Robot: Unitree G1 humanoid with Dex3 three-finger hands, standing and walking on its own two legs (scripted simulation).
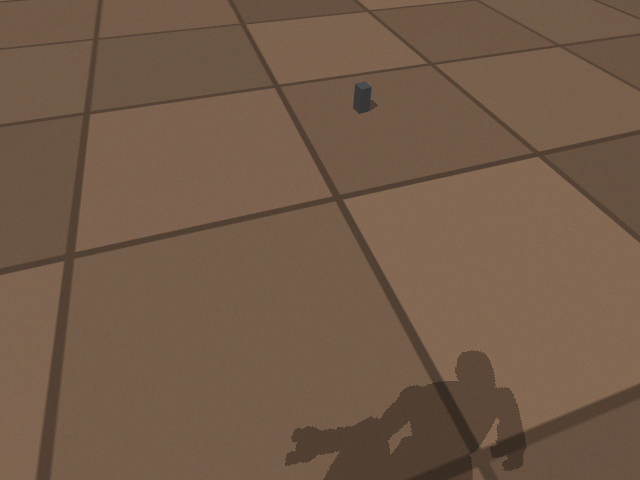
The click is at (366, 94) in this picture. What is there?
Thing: carton on end
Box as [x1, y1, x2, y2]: [353, 82, 371, 113]
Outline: 365,82 355,84 353,107 359,113 368,111 371,87
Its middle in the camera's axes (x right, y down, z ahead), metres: +0.24 -0.85 +2.37
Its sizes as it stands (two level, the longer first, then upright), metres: 0.077 0.070 0.157
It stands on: the floor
